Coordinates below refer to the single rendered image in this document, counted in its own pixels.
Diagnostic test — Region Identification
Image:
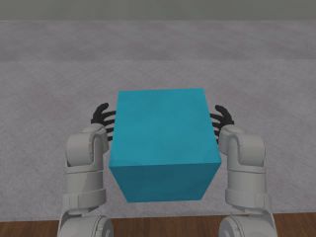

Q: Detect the robot left hand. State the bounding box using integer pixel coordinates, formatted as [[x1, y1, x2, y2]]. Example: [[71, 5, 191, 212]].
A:
[[91, 103, 117, 141]]

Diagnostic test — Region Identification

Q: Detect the robot right hand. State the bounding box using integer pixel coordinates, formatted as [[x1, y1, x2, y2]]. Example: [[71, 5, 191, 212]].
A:
[[209, 105, 234, 144]]

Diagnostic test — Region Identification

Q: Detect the robot left upper arm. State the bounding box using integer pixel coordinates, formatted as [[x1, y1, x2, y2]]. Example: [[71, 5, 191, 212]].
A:
[[58, 215, 114, 237]]

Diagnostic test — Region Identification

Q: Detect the robot left forearm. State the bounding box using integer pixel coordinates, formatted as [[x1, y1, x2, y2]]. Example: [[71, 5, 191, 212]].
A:
[[56, 123, 110, 237]]

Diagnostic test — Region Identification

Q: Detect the carton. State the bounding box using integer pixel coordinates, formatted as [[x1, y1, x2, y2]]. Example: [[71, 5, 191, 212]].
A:
[[109, 88, 222, 203]]

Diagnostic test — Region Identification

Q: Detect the robot right upper arm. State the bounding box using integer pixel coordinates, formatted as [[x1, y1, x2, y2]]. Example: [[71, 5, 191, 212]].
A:
[[218, 215, 277, 237]]

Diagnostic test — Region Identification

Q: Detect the robot right forearm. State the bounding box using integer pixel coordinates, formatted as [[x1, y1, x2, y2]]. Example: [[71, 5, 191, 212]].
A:
[[218, 124, 278, 237]]

